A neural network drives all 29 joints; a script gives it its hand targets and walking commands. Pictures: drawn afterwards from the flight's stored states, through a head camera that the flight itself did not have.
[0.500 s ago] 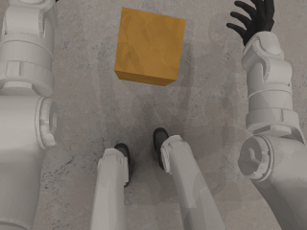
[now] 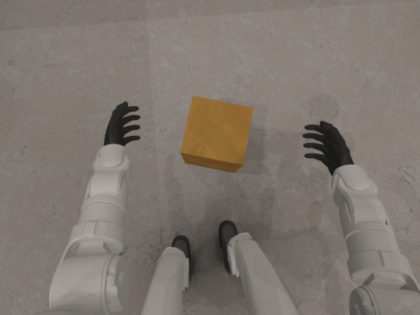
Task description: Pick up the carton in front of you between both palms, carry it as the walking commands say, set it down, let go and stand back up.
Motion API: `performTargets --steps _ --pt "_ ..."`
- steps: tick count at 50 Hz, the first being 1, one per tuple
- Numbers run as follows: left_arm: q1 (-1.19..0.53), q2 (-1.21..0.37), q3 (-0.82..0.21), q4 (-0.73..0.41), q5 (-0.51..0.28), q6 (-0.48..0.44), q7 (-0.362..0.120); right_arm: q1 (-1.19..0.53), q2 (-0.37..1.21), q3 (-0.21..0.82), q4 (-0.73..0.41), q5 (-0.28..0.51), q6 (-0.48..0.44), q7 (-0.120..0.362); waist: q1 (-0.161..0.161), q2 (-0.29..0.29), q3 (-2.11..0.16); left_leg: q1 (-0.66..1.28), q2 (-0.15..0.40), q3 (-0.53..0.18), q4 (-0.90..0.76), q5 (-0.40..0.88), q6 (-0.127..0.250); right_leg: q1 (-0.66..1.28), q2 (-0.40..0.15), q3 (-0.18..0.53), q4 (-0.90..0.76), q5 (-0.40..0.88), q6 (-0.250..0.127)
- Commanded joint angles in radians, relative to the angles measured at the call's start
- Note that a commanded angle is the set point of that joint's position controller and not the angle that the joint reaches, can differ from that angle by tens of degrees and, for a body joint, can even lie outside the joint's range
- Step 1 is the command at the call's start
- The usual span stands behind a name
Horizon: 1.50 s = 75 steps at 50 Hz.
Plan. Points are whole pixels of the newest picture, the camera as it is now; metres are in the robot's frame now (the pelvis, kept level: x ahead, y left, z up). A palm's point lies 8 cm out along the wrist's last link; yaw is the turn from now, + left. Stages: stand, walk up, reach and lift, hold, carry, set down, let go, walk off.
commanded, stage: let go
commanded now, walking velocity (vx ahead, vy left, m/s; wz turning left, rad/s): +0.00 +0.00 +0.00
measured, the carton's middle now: (215, 138) +0.53 -0.08 -0.58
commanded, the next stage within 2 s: stand in 1.08 s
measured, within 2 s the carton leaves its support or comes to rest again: neither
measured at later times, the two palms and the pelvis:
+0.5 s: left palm (52, 216) +0.31 +0.22 -0.03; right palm (368, 238) +0.22 -0.23 +0.00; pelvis +0.08 +0.01 +0.06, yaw -3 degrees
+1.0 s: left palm (17, 273) +0.24 +0.26 -0.01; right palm (364, 242) +0.22 -0.21 +0.01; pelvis +0.07 +0.04 +0.06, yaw -4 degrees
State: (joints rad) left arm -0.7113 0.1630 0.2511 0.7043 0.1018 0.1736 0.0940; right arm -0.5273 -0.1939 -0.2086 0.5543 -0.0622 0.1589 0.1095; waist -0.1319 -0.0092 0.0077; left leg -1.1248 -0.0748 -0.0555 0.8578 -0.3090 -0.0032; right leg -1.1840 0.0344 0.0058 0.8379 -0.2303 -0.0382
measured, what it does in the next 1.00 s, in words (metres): rises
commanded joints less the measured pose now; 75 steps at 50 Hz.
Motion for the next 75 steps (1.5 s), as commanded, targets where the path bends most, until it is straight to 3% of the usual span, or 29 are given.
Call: performTargets --steps 1,3,5,6,7,10,11,12,13,15,17,18,21,23,27,29,34,40,41,44,45,48,52,53,54,55,58,68,75 --pt "-0.07 0.106 -0.027 -0.232 -0.003 -0.067 -0.009 0.047 -0.089 0.064 -0.076 0.06 -0.051 0.018 0.008 0.048 -0.673 0.245 -0.002 0.048 -0.162 -0.038 0.0 0.834 -0.029 0.052 -0.117 0.152 0.048" --pt "0.125 0.098 -0.011 -0.208 0.014 -0.08 -0.013 0.164 -0.096 0.062 -0.092 0.062 -0.079 0.008 0.065 0.058 -0.637 0.274 0.01 0.042 -0.21 0.069 0.006 0.863 -0.023 0.071 -0.138 0.26 0.044" --pt "0.156 0.039 -0.065 -0.23 -0.036 -0.099 -0.024 0.235 -0.141 0.024 -0.162 0.026 -0.101 -0.005 -0.029 -0.076 -0.656 0.315 0.015 0.025 -0.214 0.054 0.015 0.961 -0.025 0.069 -0.145 0.352 0.06" --pt "0.213 0.081 -0.061 -0.184 -0.023 -0.108 -0.044 0.279 -0.075 0.109 -0.145 0.088 -0.108 -0.013 0.021 0.013 -0.623 0.303 0.004 0.046 -0.184 0.048 0.007 1.016 -0.054 0.133 -0.159 0.376 0.063" --pt "0.255 0.108 -0.028 -0.182 -0.02 -0.115 -0.051 0.312 -0.121 0.069 -0.168 0.058 -0.117 -0.021 -0.008 -0.065 -0.61 0.342 0.013 0.033 -0.206 0.028 0.019 1.01 -0.039 0.107 -0.167 0.342 0.069" --pt "0.45 0.057 -0.089 -0.179 -0.029 -0.133 -0.07 0.536 -0.06 0.149 -0.133 0.104 -0.129 -0.028 0.023 -0.007 -0.512 0.393 0.021 0.03 -0.242 0.072 0.015 1.051 -0.053 0.117 -0.193 0.472 0.065" --pt "0.428 0.114 -0.033 -0.174 0.002 -0.134 -0.073 0.477 -0.046 0.148 -0.152 0.117 -0.126 -0.025 0.091 0.03 -0.485 0.388 0.019 0.027 -0.27 0.088 0.016 1.057 -0.063 0.118 -0.215 0.429 0.067" --pt "0.472 0.102 -0.083 -0.227 -0.01 -0.147 -0.068 0.516 -0.085 0.09 -0.204 0.091 -0.136 -0.024 0.003 -0.046 -0.491 0.446 0.033 0.008 -0.306 0.084 0.024 1.072 -0.039 0.089 -0.21 0.451 0.08" --pt "0.582 0.104 -0.072 -0.145 -0.003 -0.149 -0.069 0.58 -0.048 0.166 -0.175 0.105 -0.133 -0.031 0.074 0.009 -0.378 0.527 0.032 0.013 -0.313 0.09 0.03 1.051 -0.049 0.097 -0.248 0.375 0.075" --pt "0.557 0.06 -0.105 -0.182 -0.058 -0.158 -0.074 0.599 -0.07 0.15 -0.216 0.111 -0.151 -0.034 0.03 -0.014 -0.344 0.586 0.03 0.017 -0.317 0.14 0.013 1.03 -0.036 0.094 -0.274 0.419 0.063" --pt "0.637 0.095 -0.095 -0.16 -0.043 -0.168 -0.075 0.604 -0.088 0.183 -0.234 0.111 -0.156 -0.034 0.095 0.032 -0.304 0.686 0.051 0.012 -0.354 0.211 0.016 1.009 -0.03 0.069 -0.299 0.391 0.058" --pt "0.593 0.093 -0.104 -0.248 -0.05 -0.181 -0.08 0.63 -0.128 0.14 -0.241 0.094 -0.159 -0.041 0.052 -0.004 -0.305 0.687 0.041 0.018 -0.341 0.238 0.008 1.065 -0.033 0.089 -0.302 0.476 0.058" --pt "0.756 0.149 -0.127 -0.25 -0.062 -0.17 -0.093 0.79 -0.116 0.176 -0.213 0.119 -0.144 -0.045 0.071 0.065 -0.293 0.76 0.045 0.018 -0.357 0.318 -0.002 1.129 -0.027 0.088 -0.296 0.539 0.058" --pt "0.731 0.136 -0.115 -0.303 -0.063 -0.167 -0.105 0.736 -0.138 0.134 -0.288 0.075 -0.137 -0.044 0.072 -0.014 -0.28 0.801 0.039 0.026 -0.397 0.295 -0.007 1.189 -0.024 0.074 -0.335 0.557 0.054" --pt "0.906 0.111 -0.17 -0.263 -0.093 -0.142 -0.111 0.756 -0.105 0.186 -0.21 0.133 -0.121 -0.025 0.144 0.123 -0.094 0.892 0.076 -0.016 -0.453 0.402 -0.015 1.025 0.013 0.038 -0.383 0.273 0.045" --pt "0.879 0.138 -0.178 -0.308 -0.092 -0.127 -0.122 0.781 -0.174 0.115 -0.202 0.11 -0.116 -0.029 0.077 0.106 -0.102 0.989 0.077 0.002 -0.427 0.445 -0.034 1.032 0.021 0.021 -0.394 0.299 0.041" --pt "0.902 0.119 -0.227 -0.392 -0.142 -0.122 -0.123 0.712 -0.133 0.156 -0.237 0.087 -0.1 -0.04 0.148 0.044 -0.086 0.967 0.088 -0.04 -0.46 0.459 -0.016 1.043 0.043 0.002 -0.374 0.242 0.038" --pt "0.945 0.145 -0.23 -0.359 -0.131 -0.07 -0.143 0.761 -0.169 0.133 -0.203 0.074 -0.054 -0.043 0.124 0.079 0.033 0.958 0.109 -0.028 -0.467 0.396 -0.035 1.021 0.026 0.015 -0.389 0.12 0.034" --pt "0.857 0.149 -0.216 -0.357 -0.14 -0.062 -0.148 0.754 -0.135 0.139 -0.186 0.048 -0.041 -0.05 0.1 -0.009 0.066 0.913 0.103 -0.014 -0.483 0.276 -0.021 1.017 0.022 0.007 -0.399 0.119 0.027" --pt "0.916 0.135 -0.222 -0.311 -0.158 -0.102 -0.112 0.737 -0.144 0.117 -0.275 0.06 0.014 -0.061 0.085 0.057 -0.05 1.079 0.132 -0.059 -0.416 0.49 -0.04 0.965 0.039 0.011 -0.361 0.09 0.029" --pt "0.936 0.15 -0.195 -0.316 -0.151 -0.105 -0.109 0.668 -0.201 0.085 -0.27 0.049 0.012 -0.066 0.152 0.037 -0.054 1.037 0.118 -0.053 -0.413 0.5 -0.033 1.006 0.038 0.01 -0.351 0.102 0.031" --pt "0.969 0.11 -0.252 -0.309 -0.168 -0.116 -0.114 0.774 -0.176 0.125 -0.194 0.066 0.018 -0.081 0.115 0.06 -0.019 1.048 0.111 -0.037 -0.41 0.571 -0.038 0.966 0.048 0.015 -0.362 0.13 0.038" --pt "0.877 0.177 -0.177 -0.32 -0.117 -0.116 -0.102 0.648 -0.189 0.12 -0.229 0.063 0.019 -0.082 0.169 0.088 -0.029 0.943 0.105 -0.032 -0.439 0.45 -0.028 1.02 0.037 0.029 -0.364 0.075 0.028" --pt "0.87 0.134 -0.223 -0.309 -0.121 -0.096 -0.106 0.689 -0.12 0.142 -0.24 0.085 0.026 -0.076 0.113 0.092 0.01 0.974 0.106 -0.016 -0.441 0.362 -0.025 0.98 0.036 0.014 -0.362 0.037 0.04" --pt "0.942 0.114 -0.234 -0.305 -0.124 -0.091 -0.112 0.698 -0.105 0.134 -0.233 0.062 0.039 -0.076 0.162 0.062 -0.005 0.951 0.088 -0.003 -0.42 0.344 -0.019 1.006 0.042 0.014 -0.369 0.064 0.039" --pt "0.945 0.289 -0.168 -0.177 -0.041 -0.118 -0.083 0.65 -0.199 0.118 -0.118 0.034 -0.051 -0.106 0.135 0.115 -0.008 0.891 0.104 0.001 -0.427 0.047 -0.028 0.922 -0.074 0.088 -0.408 -0.007 0.036" --pt "0.904 0.273 -0.178 -0.167 -0.023 -0.154 -0.071 0.711 -0.215 0.116 -0.05 0.011 -0.118 -0.124 0.137 -0.003 -0.024 0.953 0.084 -0.044 -0.421 -0.08 0.018 0.923 -0.093 0.129 -0.437 -0.152 0.023" --pt "0.891 0.326 -0.158 -0.062 -0.064 -0.182 -0.073 0.683 -0.258 0.12 0.079 0.027 -0.155 -0.115 0.138 -0.08 -0.028 0.955 0.107 -0.049 -0.381 0.071 0.001 0.98 -0.122 0.186 -0.487 0.131 0.078" --pt "0.903 0.346 -0.164 -0.011 -0.066 -0.185 -0.075 0.726 -0.292 0.132 0.145 0.031 -0.171 -0.129 0.123 0.025 -0.069 0.987 0.126 -0.064 -0.42 0.237 0.005 1.063 -0.117 0.158 -0.439 0.297 0.035"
